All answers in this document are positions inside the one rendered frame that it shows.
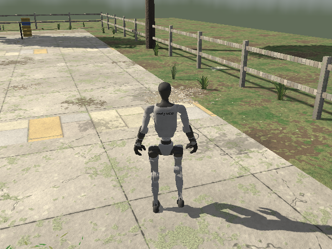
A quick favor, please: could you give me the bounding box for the humanoid robot head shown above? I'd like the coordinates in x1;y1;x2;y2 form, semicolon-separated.
156;82;174;107

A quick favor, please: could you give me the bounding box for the right robot forearm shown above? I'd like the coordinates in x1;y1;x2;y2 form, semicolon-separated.
186;125;197;145

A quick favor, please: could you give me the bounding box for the robot left hand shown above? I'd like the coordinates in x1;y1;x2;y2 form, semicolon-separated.
134;145;146;156

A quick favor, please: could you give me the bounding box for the robot right upper arm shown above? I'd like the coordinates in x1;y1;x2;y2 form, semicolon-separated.
176;104;191;133

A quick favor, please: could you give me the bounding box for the left robot forearm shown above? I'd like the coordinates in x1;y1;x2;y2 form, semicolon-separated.
135;126;145;146

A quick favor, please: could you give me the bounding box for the robot right hand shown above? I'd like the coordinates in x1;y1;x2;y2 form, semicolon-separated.
186;143;198;154

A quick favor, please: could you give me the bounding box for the robot left upper arm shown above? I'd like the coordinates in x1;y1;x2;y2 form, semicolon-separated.
140;105;154;134

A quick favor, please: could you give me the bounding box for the robot right shin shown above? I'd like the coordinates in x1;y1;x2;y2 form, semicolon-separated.
175;165;183;200

